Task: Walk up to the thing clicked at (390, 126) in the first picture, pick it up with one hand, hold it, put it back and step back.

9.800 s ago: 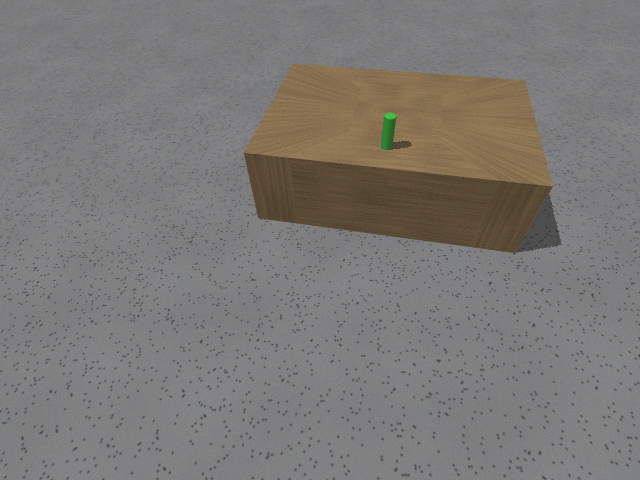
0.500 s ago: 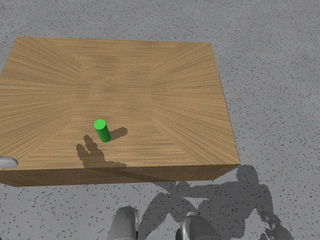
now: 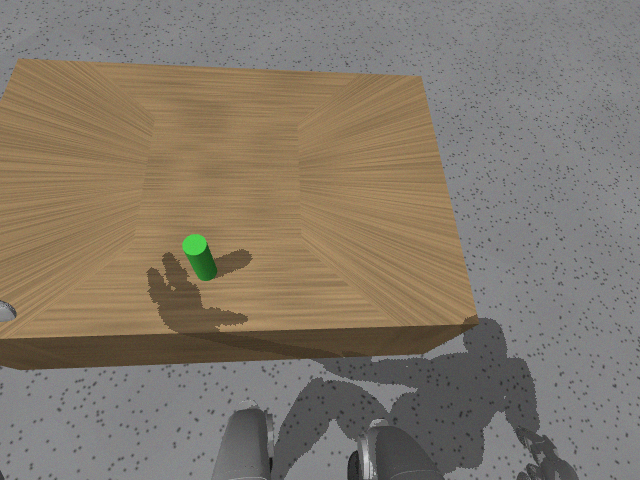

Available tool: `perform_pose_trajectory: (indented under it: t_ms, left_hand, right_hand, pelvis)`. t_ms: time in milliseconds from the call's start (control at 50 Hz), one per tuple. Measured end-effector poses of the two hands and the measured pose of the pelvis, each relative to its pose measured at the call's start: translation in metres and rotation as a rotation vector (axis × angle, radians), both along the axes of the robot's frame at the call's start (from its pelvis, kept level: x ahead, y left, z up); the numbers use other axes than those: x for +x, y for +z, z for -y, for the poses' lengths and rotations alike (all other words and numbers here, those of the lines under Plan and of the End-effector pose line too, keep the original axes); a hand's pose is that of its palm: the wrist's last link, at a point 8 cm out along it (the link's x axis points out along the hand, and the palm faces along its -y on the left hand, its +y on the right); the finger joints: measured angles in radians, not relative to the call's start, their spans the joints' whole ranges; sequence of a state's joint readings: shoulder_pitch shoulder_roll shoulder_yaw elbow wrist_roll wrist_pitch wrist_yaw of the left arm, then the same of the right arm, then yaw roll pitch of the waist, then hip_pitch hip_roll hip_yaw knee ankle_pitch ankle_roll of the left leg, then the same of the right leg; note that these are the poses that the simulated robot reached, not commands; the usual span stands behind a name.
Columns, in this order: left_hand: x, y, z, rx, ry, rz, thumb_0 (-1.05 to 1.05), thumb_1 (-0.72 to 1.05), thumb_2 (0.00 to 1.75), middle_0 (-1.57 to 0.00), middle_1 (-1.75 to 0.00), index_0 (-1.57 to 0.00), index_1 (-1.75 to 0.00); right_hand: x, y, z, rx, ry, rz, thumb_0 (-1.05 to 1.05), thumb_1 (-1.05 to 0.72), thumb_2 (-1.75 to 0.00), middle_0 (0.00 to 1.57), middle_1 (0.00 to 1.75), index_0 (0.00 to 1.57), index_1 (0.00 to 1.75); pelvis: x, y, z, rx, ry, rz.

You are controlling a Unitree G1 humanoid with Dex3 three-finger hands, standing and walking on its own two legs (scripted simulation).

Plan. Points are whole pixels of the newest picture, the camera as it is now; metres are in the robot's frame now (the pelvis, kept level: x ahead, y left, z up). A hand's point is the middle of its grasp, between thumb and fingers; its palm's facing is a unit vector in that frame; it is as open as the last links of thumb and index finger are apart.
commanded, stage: go down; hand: left
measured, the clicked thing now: (201, 259) +0.49 +0.22 -0.27
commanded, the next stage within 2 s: approach in 0.16 s
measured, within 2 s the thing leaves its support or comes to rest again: neither
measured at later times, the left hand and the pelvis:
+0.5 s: hand (4, 259) +0.38 +0.39 -0.02, palm faces +0.24 -0.97 -0.06, open 17.6 cm; pelvis +0.00 +0.00 -0.02, yaw -1 degrees
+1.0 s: hand (142, 288) +0.42 +0.31 -0.26, palm faces +0.15 -0.99 +0.00, open 17.5 cm; pelvis -0.07 -0.01 -0.25, yaw -6 degrees
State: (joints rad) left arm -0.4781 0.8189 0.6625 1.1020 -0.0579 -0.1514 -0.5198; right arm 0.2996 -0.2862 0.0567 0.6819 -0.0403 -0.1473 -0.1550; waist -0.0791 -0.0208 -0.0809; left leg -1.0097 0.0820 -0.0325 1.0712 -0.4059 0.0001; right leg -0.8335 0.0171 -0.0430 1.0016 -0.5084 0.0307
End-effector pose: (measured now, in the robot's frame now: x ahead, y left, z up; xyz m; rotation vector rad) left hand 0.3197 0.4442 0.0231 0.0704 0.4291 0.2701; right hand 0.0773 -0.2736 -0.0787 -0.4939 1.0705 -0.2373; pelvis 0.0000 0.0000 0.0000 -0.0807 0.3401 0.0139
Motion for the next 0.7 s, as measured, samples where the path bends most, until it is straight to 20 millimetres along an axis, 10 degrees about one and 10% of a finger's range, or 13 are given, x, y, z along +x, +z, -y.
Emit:
perform_pose_trajectory:
  t_ms: [440,700]
  left_hand:
    - [0.017,-0.013,0.002,-0.022,-0.014,0.082,-0.02,-0.55,0.02,-0.07,-0.02,-0.05,-0.04]
    - [0.044,-0.142,0.034,-0.064,-0.038,0.388,-0.02,-0.52,0.02,-0.06,-0.03,-0.04,-0.05]
  right_hand:
    - [0.000,-0.010,0.000,-0.006,0.017,-0.030,0.01,-0.89,-0.90,0.20,0.30,0.20,0.30]
    - [0.001,-0.112,0.006,-0.021,0.105,-0.076,0.01,-0.88,-0.90,0.20,0.30,0.20,0.30]
  pelvis:
    - [-0.001,-0.011,-0.002,-0.005,-0.003,-0.041]
    - [-0.025,-0.116,0.001,-0.025,-0.040,-0.214]
